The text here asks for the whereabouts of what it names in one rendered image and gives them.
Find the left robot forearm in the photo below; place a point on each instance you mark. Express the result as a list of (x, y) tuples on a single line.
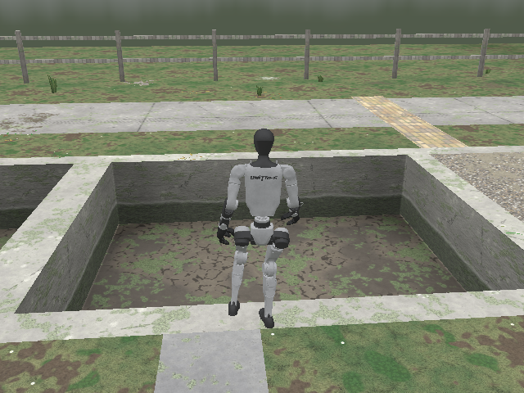
[(225, 216)]

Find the left robot hand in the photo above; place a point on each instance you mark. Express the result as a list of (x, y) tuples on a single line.
[(221, 233)]

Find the right robot hand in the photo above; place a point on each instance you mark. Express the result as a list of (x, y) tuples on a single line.
[(293, 221)]

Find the right robot forearm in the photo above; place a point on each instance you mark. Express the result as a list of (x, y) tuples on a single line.
[(294, 211)]

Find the right robot shin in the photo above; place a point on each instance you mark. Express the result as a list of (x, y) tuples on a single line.
[(269, 288)]

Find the left robot thigh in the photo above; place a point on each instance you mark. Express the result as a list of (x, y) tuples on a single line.
[(242, 237)]

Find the robot left upper arm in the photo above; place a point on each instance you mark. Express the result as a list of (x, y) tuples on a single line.
[(233, 186)]

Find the robot right upper arm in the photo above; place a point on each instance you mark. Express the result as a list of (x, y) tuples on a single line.
[(291, 184)]

